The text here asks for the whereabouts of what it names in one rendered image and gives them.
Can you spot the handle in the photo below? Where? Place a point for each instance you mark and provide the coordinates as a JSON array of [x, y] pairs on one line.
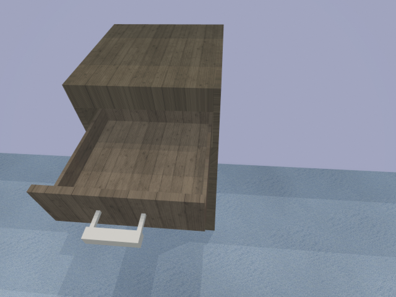
[[113, 237]]

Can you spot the cabinet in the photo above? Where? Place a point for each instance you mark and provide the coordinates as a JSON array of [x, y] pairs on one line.
[[168, 67]]

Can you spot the drawer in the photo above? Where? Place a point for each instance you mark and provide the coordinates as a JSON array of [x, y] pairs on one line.
[[131, 162]]

